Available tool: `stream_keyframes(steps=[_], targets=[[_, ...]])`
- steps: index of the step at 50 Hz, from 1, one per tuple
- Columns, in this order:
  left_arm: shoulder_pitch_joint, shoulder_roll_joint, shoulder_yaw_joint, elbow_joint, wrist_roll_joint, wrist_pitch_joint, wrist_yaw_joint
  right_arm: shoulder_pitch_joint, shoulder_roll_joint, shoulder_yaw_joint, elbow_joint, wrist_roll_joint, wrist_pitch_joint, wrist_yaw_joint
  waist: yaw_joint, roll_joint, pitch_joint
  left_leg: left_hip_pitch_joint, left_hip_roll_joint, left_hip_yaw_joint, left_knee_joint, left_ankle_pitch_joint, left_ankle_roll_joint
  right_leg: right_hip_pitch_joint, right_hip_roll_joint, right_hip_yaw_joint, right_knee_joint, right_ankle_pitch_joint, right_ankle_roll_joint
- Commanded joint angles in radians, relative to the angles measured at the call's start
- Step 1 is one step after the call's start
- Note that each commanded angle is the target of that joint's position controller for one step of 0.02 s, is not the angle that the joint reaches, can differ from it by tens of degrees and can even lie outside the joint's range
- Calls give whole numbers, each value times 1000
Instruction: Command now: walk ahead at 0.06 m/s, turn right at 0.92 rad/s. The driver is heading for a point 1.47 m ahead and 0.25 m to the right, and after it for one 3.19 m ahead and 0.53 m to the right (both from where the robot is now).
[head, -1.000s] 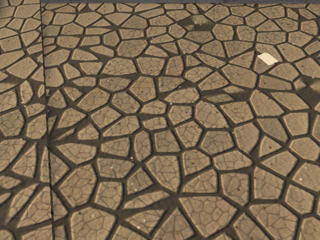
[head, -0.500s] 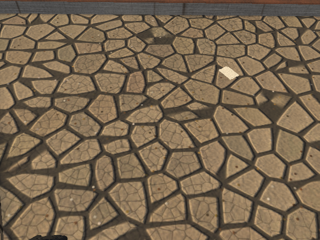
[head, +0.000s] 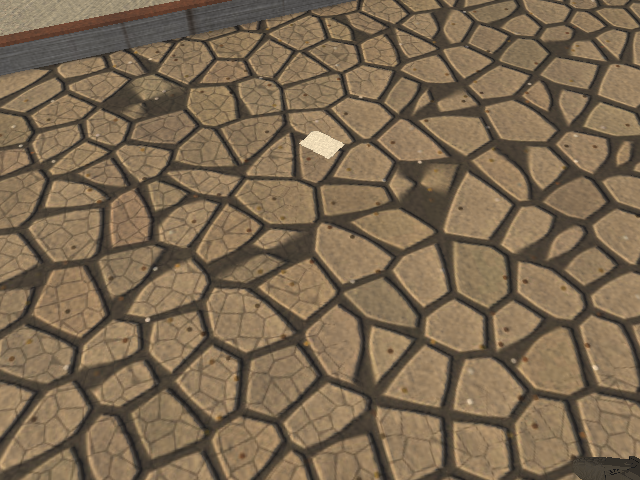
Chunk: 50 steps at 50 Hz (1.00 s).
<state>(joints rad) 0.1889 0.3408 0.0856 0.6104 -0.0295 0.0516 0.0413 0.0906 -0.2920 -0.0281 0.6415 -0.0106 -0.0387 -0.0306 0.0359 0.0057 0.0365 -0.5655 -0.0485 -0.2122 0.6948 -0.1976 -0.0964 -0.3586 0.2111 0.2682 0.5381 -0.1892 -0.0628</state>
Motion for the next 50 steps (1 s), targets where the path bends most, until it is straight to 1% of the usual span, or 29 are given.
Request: stream_keyframes(steps=[1, 2, 3, 4, 5, 6, 7, 8, 10, 13, 17, 21, 23, 24, 25, 26, 27, 28, 29, 30, 31, 33, 36, 38, 42, 45, 47, 49, 50], targets=[[-40, 133, 40, -86, -2, -5, 4, 11, -126, -50, -59, 10, -32, 6, -30, -177, -143, 179, -25, 21, -176, 7, 18, 105, -227, 315, -78, 134, -90], [-57, 119, 36, -92, -8, -3, 2, 49, -133, -58, -44, 14, -38, 9, -56, -169, -142, 274, 1, 36, -307, 107, 37, 85, -195, 305, -26, 96, -63], [6, 58, 20, -85, -7, -1, -4, 59, -167, -68, -42, 7, -35, 6, -25, -52, -192, 434, 159, -55, -360, 176, 102, 11, -128, 223, 122, -218, -17], [70, 33, 11, -98, -4, -2, -10, 20, -232, -80, -61, -23, -13, -3, 39, 213, -187, 553, 373, -298, -355, 352, 255, -196, 5, 13, 310, -476, 44], [73, 130, 34, -101, 4, -14, -20, 57, -177, -77, -60, -38, -5, -3, 13, 264, -216, 530, 457, -416, -368, 305, 345, -263, -65, -39, 530, -457, 90], [57, 183, 51, -83, -1, -13, -25, 25, -127, -64, -79, -29, -1, -8, 1, 193, -173, 489, 411, -314, -363, 231, 337, -280, -114, -66, 617, -372, 118], [55, 184, 57, -64, -5, -2, -22, -10, -97, -57, -88, -19, 9, -15, 1, 137, -131, 447, 337, -193, -359, 144, 294, -286, -142, -93, 667, -298, 136], [65, 166, 54, -54, -2, 9, -18, -32, -90, -54, -95, -10, 18, -23, 2, 113, -113, 423, 299, -120, -356, 117, 269, -295, -156, -124, 734, -243, 150], [60, 115, 36, -66, -6, 17, -24, -34, -92, -51, -93, -13, 31, -34, -9, 118, -74, 374, 261, 2, -382, 170, 268, -297, -188, -203, 746, -189, 165], [-14, 76, 21, -104, -7, 11, -29, 20, -116, -65, -72, -23, 42, -39, -58, 151, -93, 454, 287, 76, -394, 215, 300, -316, -247, -247, 638, -166, 180], [-33, 52, 12, -118, 4, 10, -44, 6, -158, -90, -59, -12, 44, -25, -63, 160, -131, 454, 334, 165, -387, 225, 304, -197, -296, -275, 452, -169, 160], [-8, 70, 26, -109, 2, 28, -57, -10, -177, -107, -42, 13, 33, 2, -43, 175, -132, 421, 369, 241, -349, 194, 268, -50, -281, -335, 251, -160, 106], [53, 49, 28, -85, 13, 29, -58, 4, -160, -101, -20, 40, 31, 9, -4, 132, -139, 360, 340, 259, -239, 200, 221, 116, -220, -351, 10, -76, 50], [110, 74, 37, -62, 17, 24, -49, 64, -114, -86, 11, 41, 31, 17, 6, 36, -138, 249, 291, 312, -123, 135, 153, 271, -214, -297, -116, 69, 13], [144, 183, 55, -73, 21, 13, -32, 89, -34, -52, -19, -12, 29, 32, -27, -303, -159, -32, 167, 403, 190, -349, 43, 468, -501, 72, -142, 484, -84], [89, 202, 47, -97, 60, -8, -31, 30, -67, -62, -37, -10, 32, 20, 8, -335, -195, -114, 114, 285, 383, -487, 14, 326, -660, 154, -158, 565, -268], [77, 111, 18, -87, 78, -28, -38, -17, -116, -73, -23, 17, 42, 10, 43, -212, -190, -57, 139, 215, 445, -433, 25, 260, -592, 50, -181, 452, -255], [32, 52, -3, -53, 74, -42, -39, 18, -93, -68, 3, 29, 50, 8, 1, -187, -156, -30, 144, 190, 418, -368, 36, 223, -525, -48, -189, 333, -193], [-13, 28, -10, -42, 62, -50, -38, 62, -83, -68, 41, 26, 60, 3, -19, -162, -140, -13, 140, 183, 410, -295, 31, 221, -482, -112, -190, 267, -149], [-47, 10, -18, -31, 56, -57, -33, 95, -91, -73, 63, 23, 70, 1, -30, -174, -114, 24, 121, 159, 417, -226, 18, 186, -466, -172, -195, 305, -136], [-60, 9, -21, -26, 62, -61, -25, 111, -107, -79, 69, 30, 73, 2, -38, -177, -100, 54, 102, 154, 435, -189, 9, 162, -460, -211, -204, 332, -134], [-75, 43, -8, -26, 64, -55, -7, 102, -137, -89, 50, 43, 76, 1, -31, -162, -80, -4, 92, 177, 445, -167, -7, 219, -485, -230, -215, 324, -147], [-54, 44, -2, -11, 59, -38, 14, 72, -101, -77, 14, 41, 87, 4, -3, -123, -59, -68, 127, 188, 376, -169, -22, 297, -534, -226, -230, 247, -161], [-56, 50, 4, -3, 59, -33, 17, 69, -81, -70, -11, 36, 93, 13, 4, -117, -52, -64, 149, 204, 332, -181, -25, 308, -554, -239, -241, 219, -173], [-75, 74, 23, 6, 52, -32, 4, 66, -57, -62, -59, 30, 101, 33, 1, -105, -54, -7, 166, 251, 229, -205, 0, 299, -575, -304, -232, 295, -183], [-89, 97, 39, 12, 36, -35, -12, 70, -61, -67, -86, 34, 110, 48, -10, -113, -77, 60, 152, 297, 145, -208, 34, 306, -588, -362, -188, 416, -162], [-98, 109, 47, 17, 20, -40, -24, 70, -69, -74, -104, 38, 123, 58, -20, -124, -94, 109, 140, 316, 71, -203, 64, 322, -597, -391, -146, 449, -130], [-112, 109, 52, 30, 0, -40, -34, 104, -78, -87, -108, 41, 134, 62, -58, -118, -112, 218, 108, 343, -72, -121, 108, 299, -580, -446, -50, 437, -69], [-87, 92, 51, 52, -6, -39, -40, 164, -101, -102, -93, 37, 132, 51, -90, -72, -132, 341, 73, 333, -182, -2, 145, 239, -535, -494, 66, 408, -14]])
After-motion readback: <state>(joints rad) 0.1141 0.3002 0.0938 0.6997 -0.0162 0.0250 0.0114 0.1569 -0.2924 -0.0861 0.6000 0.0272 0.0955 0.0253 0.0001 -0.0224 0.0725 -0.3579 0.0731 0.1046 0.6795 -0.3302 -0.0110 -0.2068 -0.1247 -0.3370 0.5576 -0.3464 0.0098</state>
